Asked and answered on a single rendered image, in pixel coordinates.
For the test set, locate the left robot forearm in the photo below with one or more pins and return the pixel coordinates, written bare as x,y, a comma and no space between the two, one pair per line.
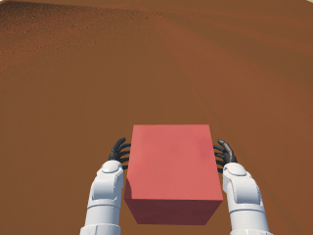
104,204

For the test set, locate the left robot hand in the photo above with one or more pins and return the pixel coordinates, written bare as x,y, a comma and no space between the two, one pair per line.
116,152

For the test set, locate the carton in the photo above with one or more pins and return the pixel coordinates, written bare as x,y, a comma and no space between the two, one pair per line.
172,176

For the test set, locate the right robot forearm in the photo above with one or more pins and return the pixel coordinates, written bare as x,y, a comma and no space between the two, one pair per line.
245,204

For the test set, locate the right robot hand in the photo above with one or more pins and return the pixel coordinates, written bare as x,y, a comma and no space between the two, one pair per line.
227,156

